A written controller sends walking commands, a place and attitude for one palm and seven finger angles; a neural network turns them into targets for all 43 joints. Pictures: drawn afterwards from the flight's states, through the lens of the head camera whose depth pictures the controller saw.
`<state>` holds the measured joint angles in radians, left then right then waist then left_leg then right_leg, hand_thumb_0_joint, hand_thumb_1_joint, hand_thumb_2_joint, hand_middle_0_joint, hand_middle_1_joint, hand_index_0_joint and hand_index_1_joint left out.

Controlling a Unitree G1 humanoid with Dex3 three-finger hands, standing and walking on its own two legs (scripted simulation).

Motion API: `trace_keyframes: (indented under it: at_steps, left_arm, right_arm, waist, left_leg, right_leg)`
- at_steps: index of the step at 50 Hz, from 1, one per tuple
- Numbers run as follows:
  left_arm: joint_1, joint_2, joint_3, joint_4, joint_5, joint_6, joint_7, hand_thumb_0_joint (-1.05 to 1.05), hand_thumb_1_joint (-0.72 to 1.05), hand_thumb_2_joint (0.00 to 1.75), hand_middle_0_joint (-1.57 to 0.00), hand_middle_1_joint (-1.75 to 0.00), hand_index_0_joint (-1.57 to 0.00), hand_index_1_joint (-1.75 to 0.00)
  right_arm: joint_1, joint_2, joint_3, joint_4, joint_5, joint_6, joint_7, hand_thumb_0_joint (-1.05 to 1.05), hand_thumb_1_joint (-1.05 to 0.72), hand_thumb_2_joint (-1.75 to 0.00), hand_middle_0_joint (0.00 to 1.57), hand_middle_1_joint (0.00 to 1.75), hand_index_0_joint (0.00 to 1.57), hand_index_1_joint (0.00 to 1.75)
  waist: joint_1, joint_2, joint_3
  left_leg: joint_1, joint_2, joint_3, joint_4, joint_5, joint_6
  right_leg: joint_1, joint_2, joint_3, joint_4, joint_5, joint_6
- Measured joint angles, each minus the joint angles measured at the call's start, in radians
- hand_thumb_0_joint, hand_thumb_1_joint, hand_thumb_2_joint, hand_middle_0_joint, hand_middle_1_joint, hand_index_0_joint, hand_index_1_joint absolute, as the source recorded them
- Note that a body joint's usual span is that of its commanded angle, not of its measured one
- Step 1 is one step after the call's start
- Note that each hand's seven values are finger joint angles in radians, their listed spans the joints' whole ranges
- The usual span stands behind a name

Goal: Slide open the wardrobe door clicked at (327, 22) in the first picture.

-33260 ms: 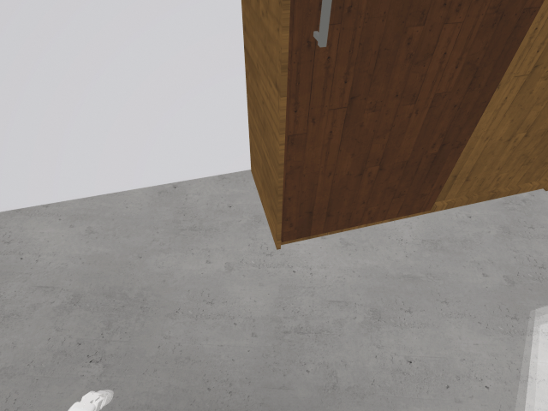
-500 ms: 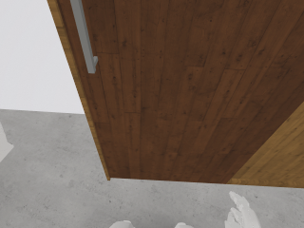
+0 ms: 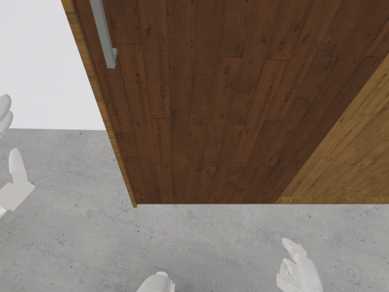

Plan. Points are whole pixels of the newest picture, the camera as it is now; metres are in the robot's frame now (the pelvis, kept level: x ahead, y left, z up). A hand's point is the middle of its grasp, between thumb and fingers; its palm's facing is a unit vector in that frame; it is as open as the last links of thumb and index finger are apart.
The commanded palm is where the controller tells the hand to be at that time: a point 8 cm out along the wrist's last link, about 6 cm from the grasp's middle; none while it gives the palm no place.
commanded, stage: stop stepping back and stand still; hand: left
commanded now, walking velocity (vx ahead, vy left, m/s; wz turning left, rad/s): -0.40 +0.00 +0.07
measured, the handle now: (103, 18) +0.56 +0.27 +0.25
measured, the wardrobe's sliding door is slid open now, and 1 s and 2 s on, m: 0.00 0.00 0.00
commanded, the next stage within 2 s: none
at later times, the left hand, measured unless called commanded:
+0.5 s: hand out of the picture +0.04 +0.29 +0.18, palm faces +0.55 -0.76 -0.34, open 7.4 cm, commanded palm +0.01 +0.31 +0.19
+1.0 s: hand out of the picture +0.00 +0.30 +0.17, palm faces +0.57 -0.72 -0.41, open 7.4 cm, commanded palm -0.05 +0.31 +0.19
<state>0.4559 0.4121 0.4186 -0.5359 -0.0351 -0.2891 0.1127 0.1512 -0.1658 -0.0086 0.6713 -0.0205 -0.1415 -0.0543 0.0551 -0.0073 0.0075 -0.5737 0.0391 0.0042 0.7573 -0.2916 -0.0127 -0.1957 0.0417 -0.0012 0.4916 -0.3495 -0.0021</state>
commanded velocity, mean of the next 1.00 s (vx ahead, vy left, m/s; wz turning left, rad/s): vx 0.17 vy -0.01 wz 0.01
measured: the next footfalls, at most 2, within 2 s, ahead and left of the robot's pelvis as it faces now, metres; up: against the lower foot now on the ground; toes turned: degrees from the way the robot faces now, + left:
left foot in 0.08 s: +0.06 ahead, +0.09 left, +0.00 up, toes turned +1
right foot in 0.34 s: -0.06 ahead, -0.11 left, +0.01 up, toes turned -6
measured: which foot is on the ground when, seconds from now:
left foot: up 0.00-0.06, down 0.08-0.34, up 0.36-0.56, down 0.58-0.82, up 0.84-1.00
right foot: down 0.00-0.10, up 0.12-0.32, down 0.34-0.58, up 0.60-0.80, down 0.82-1.00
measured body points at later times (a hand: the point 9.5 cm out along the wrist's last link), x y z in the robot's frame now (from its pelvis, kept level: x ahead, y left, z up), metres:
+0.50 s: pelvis -0.14 +0.01 +0.01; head -0.17 +0.03 +0.46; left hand +0.01 +0.33 +0.20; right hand +0.01 -0.24 -0.06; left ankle -0.11 +0.13 -0.67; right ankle -0.11 -0.10 -0.73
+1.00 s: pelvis -0.17 +0.00 +0.01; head -0.19 +0.00 +0.46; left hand -0.03 +0.33 +0.19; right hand -0.02 -0.23 -0.10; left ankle -0.16 +0.14 -0.68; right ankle -0.13 -0.09 -0.73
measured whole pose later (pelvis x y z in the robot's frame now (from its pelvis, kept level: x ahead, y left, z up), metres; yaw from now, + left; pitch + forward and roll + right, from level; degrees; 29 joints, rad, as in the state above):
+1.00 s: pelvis -0.17 +0.00 +0.01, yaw +3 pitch -1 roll +2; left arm 0.48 0.34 0.43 -0.37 -0.03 -0.18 0.14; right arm 0.27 -0.23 -0.01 0.71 -0.02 -0.10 -0.07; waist 0.04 -0.02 -0.04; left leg -0.46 0.05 0.07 0.92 -0.35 0.02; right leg -0.30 -0.05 -0.07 0.56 -0.25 -0.05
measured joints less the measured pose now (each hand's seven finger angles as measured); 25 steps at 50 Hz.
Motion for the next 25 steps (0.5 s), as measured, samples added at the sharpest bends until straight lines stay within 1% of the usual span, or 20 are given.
trace_keyframes:
  at_steps: [1,2,3,4,5,6,7,8,10,12,14,16,17,18,19,20,21,22,23,25]
  left_arm:
    - [0.015,0.015,0.006,-0.005,0.002,0.007,-0.005,0.01,0.89,0.89,-0.21,-0.31,-0.21,-0.3]
    - [0.032,0.028,0.017,-0.01,0.002,0.013,-0.007,0.01,0.89,0.89,-0.21,-0.31,-0.21,-0.3]
    - [0.047,0.037,0.027,-0.014,0.0,0.02,-0.007,0.01,0.88,0.89,-0.21,-0.31,-0.21,-0.3]
    - [0.057,0.04,0.034,-0.018,-0.003,0.026,-0.006,0.01,0.88,0.89,-0.21,-0.31,-0.21,-0.3]
    - [0.059,0.043,0.037,-0.018,-0.005,0.032,-0.004,0.01,0.88,0.89,-0.21,-0.31,-0.21,-0.3]
    - [0.046,0.051,0.037,-0.011,-0.007,0.039,-0.001,0.01,0.88,0.89,-0.21,-0.31,-0.21,-0.3]
    - [0.034,0.058,0.036,-0.001,-0.009,0.042,0.001,0.01,0.89,0.89,-0.21,-0.31,-0.21,-0.3]
    - [0.032,0.058,0.034,0.009,-0.011,0.043,0.003,0.01,0.89,0.89,-0.21,-0.31,-0.21,-0.3]
    - [0.064,0.053,0.027,0.006,-0.017,0.064,0.006,0.01,0.89,0.89,-0.21,-0.31,-0.21,-0.3]
    - [0.117,0.052,0.021,-0.023,-0.021,0.087,0.011,0.01,0.89,0.89,-0.21,-0.31,-0.21,-0.3]
    - [0.17,0.06,0.023,-0.056,-0.023,0.099,0.017,0.01,0.89,0.89,-0.21,-0.31,-0.21,-0.3]
    - [0.2,0.073,0.034,-0.066,-0.018,0.099,0.023,0.01,0.89,0.89,-0.21,-0.31,-0.21,-0.3]
    - [0.198,0.074,0.037,-0.057,-0.013,0.096,0.023,0.01,0.89,0.89,-0.21,-0.31,-0.21,-0.3]
    - [0.187,0.068,0.036,-0.045,-0.009,0.095,0.021,0.01,0.89,0.89,-0.21,-0.31,-0.21,-0.3]
    - [0.173,0.063,0.037,-0.035,-0.011,0.098,0.021,0.01,0.88,0.89,-0.21,-0.31,-0.21,-0.3]
    - [0.155,0.055,0.037,-0.024,-0.012,0.101,0.021,0.01,0.88,0.89,-0.21,-0.31,-0.21,-0.3]
    - [0.133,0.043,0.038,-0.01,-0.013,0.101,0.022,0.01,0.88,0.89,-0.21,-0.31,-0.21,-0.3]
    - [0.112,0.027,0.038,0.01,-0.013,0.099,0.025,0.01,0.88,0.89,-0.21,-0.31,-0.21,-0.3]
    - [0.09,0.008,0.035,0.034,-0.012,0.101,0.03,0.01,0.88,0.89,-0.21,-0.31,-0.21,-0.3]
    - [0.04,-0.033,0.018,0.092,-0.005,0.109,0.041,0.01,0.89,0.89,-0.21,-0.31,-0.21,-0.3]
  right_arm:
    - [0.007,0.006,0.005,-0.005,0.003,0.009,-0.005,0.01,-0.9,-0.89,0.21,0.3,0.2,0.3]
    - [0.014,0.009,0.011,-0.014,0.003,0.017,-0.01,0.01,-0.9,-0.89,0.21,0.3,0.2,0.3]
    - [0.018,0.006,0.018,-0.027,0.003,0.021,-0.017,0.01,-0.9,-0.89,0.21,0.3,0.2,0.3]
    - [0.019,-0.005,0.023,-0.043,0.003,0.023,-0.024,0.01,-0.9,-0.89,0.21,0.3,0.2,0.3]
    - [0.016,-0.017,0.022,-0.057,0.003,0.022,-0.03,0.01,-0.9,-0.89,0.21,0.3,0.2,0.3]
    - [0.005,-0.019,0.013,-0.063,0.002,0.022,-0.031,0.01,-0.9,-0.89,0.21,0.3,0.2,0.3]
    - [-0.006,-0.018,0.005,-0.068,0.004,0.02,-0.027,0.01,-0.9,-0.89,0.2,0.3,0.2,0.3]
    - [-0.013,-0.019,0.001,-0.074,0.005,0.016,-0.021,0.01,-0.9,-0.89,0.2,0.3,0.2,0.3]
    - [-0.009,-0.021,-0.001,-0.093,0.005,0.008,-0.013,0.01,-0.9,-0.89,0.2,0.3,0.2,0.3]
    - [0.016,-0.022,-0.001,-0.111,0.01,-0.001,-0.008,0.01,-0.9,-0.89,0.2,0.3,0.2,0.3]
    - [0.052,-0.021,0.003,-0.12,0.013,-0.001,-0.008,0.01,-0.9,-0.89,0.2,0.3,0.2,0.3]
    - [0.085,-0.019,0.006,-0.119,0.011,0.011,-0.013,0.01,-0.9,-0.89,0.2,0.3,0.2,0.3]
    - [0.094,-0.023,0.005,-0.114,0.008,0.02,-0.014,0.01,-0.9,-0.9,0.2,0.3,0.2,0.3]
    - [0.095,-0.031,0.002,-0.1,0.005,0.033,-0.015,0.01,-0.9,-0.9,0.2,0.3,0.2,0.3]
    - [0.096,-0.036,0.0,-0.08,0.004,0.047,-0.015,0.01,-0.9,-0.9,0.2,0.3,0.2,0.3]
    - [0.099,-0.04,-0.002,-0.057,0.005,0.058,-0.015,0.01,-0.9,-0.9,0.2,0.3,0.2,0.3]
    - [0.104,-0.042,-0.003,-0.034,0.005,0.065,-0.015,0.01,-0.9,-0.89,0.2,0.3,0.2,0.3]
    - [0.111,-0.044,-0.001,-0.017,0.003,0.071,-0.015,0.01,-0.9,-0.89,0.2,0.3,0.2,0.3]
    - [0.121,-0.045,0.0,-0.007,0.002,0.075,-0.017,0.01,-0.9,-0.89,0.2,0.3,0.2,0.3]
    - [0.142,-0.049,0.002,0.0,0.001,0.072,-0.026,0.01,-0.9,-0.89,0.2,0.3,0.2,0.3]
  waist:
    - [-0.002,-0.029,-0.012]
    - [-0.009,-0.053,-0.022]
    - [-0.018,-0.067,-0.028]
    - [-0.028,-0.064,-0.028]
    - [-0.041,-0.053,-0.023]
    - [-0.055,-0.059,-0.009]
    - [-0.059,-0.07,0.011]
    - [-0.062,-0.072,0.027]
    - [-0.074,-0.059,0.039]
    - [-0.086,-0.045,0.035]
    - [-0.089,-0.042,0.015]
    - [-0.087,-0.049,-0.013]
    - [-0.081,-0.045,-0.024]
    - [-0.071,-0.034,-0.027]
    - [-0.054,-0.035,-0.032]
    - [-0.035,-0.044,-0.039]
    - [-0.018,-0.056,-0.048]
    - [-0.007,-0.067,-0.061]
    - [-0.001,-0.074,-0.077]
    - [0.0,-0.077,-0.11]
  left_leg:
    - [0.017,-0.021,0.013,0.03,-0.03,-0.002]
    - [0.045,-0.034,0.028,0.022,-0.033,-0.005]
    - [0.087,-0.043,0.038,-0.035,0.004,-0.008]
    - [0.139,-0.044,0.042,-0.129,0.104,-0.009]
    - [0.178,-0.042,0.039,-0.213,0.122,0.018]
    - [0.184,-0.053,0.038,-0.248,0.115,0.044]
    - [0.188,-0.062,0.042,-0.267,0.124,0.061]
    - [0.193,-0.063,0.046,-0.282,0.14,0.07]
    - [0.199,-0.053,0.044,-0.311,0.178,0.073]
    - [0.205,-0.043,0.033,-0.334,0.209,0.07]
    - [0.206,-0.042,0.026,-0.347,0.225,0.065]
    - [0.189,-0.055,0.022,-0.331,0.189,0.054]
    - [0.163,-0.058,0.019,-0.293,0.13,0.044]
    - [0.126,-0.057,0.01,-0.205,0.039,0.033]
    - [0.082,-0.065,0.004,-0.07,-0.021,0.023]
    - [0.044,-0.073,0.004,0.072,-0.045,0.017]
    - [0.021,-0.075,0.01,0.183,-0.048,0.015]
    - [0.016,-0.068,0.018,0.246,-0.045,0.015]
    - [0.028,-0.053,0.027,0.259,-0.048,0.018]
    - [0.089,-0.018,0.042,0.186,-0.069,0.028]
  right_leg:
    - [-0.015,-0.015,0.015,0.001,0.009,0.002]
    - [-0.029,-0.026,0.027,0.001,0.018,0.003]
    - [-0.045,-0.032,0.032,0.008,0.027,0.004]
    - [-0.063,-0.029,0.027,0.027,0.036,0.006]
    - [-0.091,-0.024,0.015,0.062,0.045,0.011]
    - [-0.125,-0.029,0.017,0.117,0.049,0.012]
    - [-0.154,-0.031,0.032,0.178,0.004,0.009]
    - [-0.176,-0.025,0.04,0.226,-0.052,0.005]
    - [-0.199,-0.012,0.025,0.28,-0.122,0.005]
    - [-0.183,-0.005,-0.004,0.265,-0.127,0.008]
    - [-0.129,-0.011,-0.036,0.179,-0.116,0.004]
    - [-0.054,-0.021,-0.064,0.072,-0.118,-0.012]
    - [-0.036,-0.022,-0.071,0.026,-0.1,-0.028]
    - [-0.041,-0.019,-0.078,0.016,-0.053,-0.041]
    - [-0.051,-0.024,-0.077,0.016,-0.003,-0.052]
    - [-0.059,-0.033,-0.07,0.015,0.042,-0.059]
    - [-0.064,-0.043,-0.063,0.011,0.074,-0.062]
    - [-0.069,-0.054,-0.058,0.008,0.087,-0.062]
    - [-0.074,-0.064,-0.059,0.008,0.077,-0.056]
    - [-0.087,-0.081,-0.074,0.013,0.034,-0.048]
